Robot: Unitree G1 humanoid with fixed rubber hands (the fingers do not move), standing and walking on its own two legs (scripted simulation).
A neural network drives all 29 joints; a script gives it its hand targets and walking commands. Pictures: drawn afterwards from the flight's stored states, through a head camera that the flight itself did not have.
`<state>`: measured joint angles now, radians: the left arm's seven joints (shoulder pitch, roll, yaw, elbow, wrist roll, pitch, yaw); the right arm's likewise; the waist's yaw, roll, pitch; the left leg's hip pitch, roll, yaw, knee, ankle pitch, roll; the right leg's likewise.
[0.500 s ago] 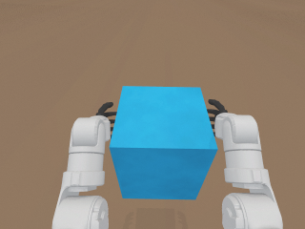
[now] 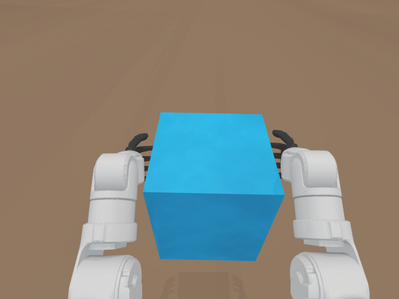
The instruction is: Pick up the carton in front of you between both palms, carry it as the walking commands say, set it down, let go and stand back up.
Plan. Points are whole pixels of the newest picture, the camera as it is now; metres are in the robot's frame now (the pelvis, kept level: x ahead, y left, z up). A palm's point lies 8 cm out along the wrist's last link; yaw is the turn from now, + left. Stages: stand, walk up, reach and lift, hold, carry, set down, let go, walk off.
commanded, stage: carry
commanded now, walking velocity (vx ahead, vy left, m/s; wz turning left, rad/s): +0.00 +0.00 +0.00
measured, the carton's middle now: (209, 188) +0.34 +0.00 +0.05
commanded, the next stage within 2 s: none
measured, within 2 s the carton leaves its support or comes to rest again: neither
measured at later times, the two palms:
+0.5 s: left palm (134, 166) +0.34 +0.15 +0.13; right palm (290, 163) +0.34 -0.15 +0.13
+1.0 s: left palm (131, 138) +0.38 +0.15 +0.17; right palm (288, 132) +0.38 -0.15 +0.17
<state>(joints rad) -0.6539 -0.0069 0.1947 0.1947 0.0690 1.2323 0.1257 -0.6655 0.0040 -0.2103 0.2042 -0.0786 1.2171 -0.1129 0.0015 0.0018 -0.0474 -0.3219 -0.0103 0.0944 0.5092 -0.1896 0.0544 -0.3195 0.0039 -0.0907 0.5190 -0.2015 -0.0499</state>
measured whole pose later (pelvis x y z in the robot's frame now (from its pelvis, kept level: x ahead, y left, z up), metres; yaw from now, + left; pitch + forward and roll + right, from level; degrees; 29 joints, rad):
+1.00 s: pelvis +0.03 +0.00 +0.00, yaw -1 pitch +2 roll +0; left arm -0.73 0.02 0.19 0.10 0.03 1.31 0.14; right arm -0.76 -0.03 -0.21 0.12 -0.05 1.30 -0.13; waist 0.01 -0.01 -0.09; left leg -0.35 0.00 0.10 0.56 -0.26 0.08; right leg -0.35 0.00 -0.09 0.57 -0.27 -0.07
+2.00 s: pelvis +0.51 +0.09 +0.15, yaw -2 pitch +5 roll -1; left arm -0.89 0.00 0.31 0.06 0.13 1.37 0.11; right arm -0.95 -0.04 -0.27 0.18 -0.02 1.31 -0.12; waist -0.11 0.02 -0.09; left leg -0.14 -0.03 0.07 0.48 -0.42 0.07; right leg -0.62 0.02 -0.10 0.64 -0.16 -0.09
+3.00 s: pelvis +1.13 +0.09 +0.13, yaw +1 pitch +2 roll -1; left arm -0.17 -0.14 0.10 -0.26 0.13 1.24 0.09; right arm -0.17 0.12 -0.13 -0.29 -0.12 1.24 -0.07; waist 0.00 0.05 -0.18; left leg -0.05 0.10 0.10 0.71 -0.49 -0.02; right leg -0.47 -0.03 -0.23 0.58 -0.12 -0.08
